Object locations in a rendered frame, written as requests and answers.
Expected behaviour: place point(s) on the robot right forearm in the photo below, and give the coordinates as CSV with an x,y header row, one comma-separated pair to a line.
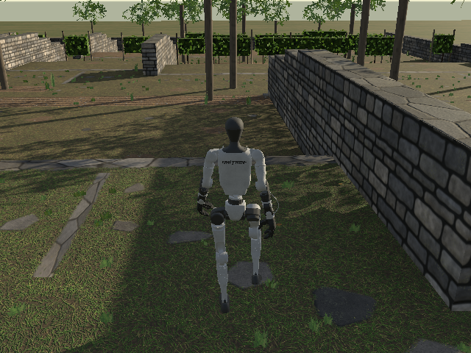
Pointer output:
x,y
267,202

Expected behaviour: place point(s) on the robot left upper arm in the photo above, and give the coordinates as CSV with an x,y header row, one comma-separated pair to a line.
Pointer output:
x,y
211,157

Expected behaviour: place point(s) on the robot left forearm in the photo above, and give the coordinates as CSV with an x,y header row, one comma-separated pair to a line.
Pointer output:
x,y
202,194

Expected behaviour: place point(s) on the robot right upper arm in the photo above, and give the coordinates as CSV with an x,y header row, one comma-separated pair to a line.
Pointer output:
x,y
260,168

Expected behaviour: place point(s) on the left robot foot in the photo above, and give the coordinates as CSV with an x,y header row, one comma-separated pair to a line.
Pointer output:
x,y
225,307

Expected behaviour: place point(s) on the right robot thigh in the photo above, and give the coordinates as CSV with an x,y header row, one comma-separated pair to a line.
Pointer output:
x,y
253,215

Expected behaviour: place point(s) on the robot left hand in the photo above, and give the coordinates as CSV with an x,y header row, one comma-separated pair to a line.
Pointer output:
x,y
207,205

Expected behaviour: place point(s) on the robot right hand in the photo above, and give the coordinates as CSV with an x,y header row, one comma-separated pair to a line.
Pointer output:
x,y
271,229

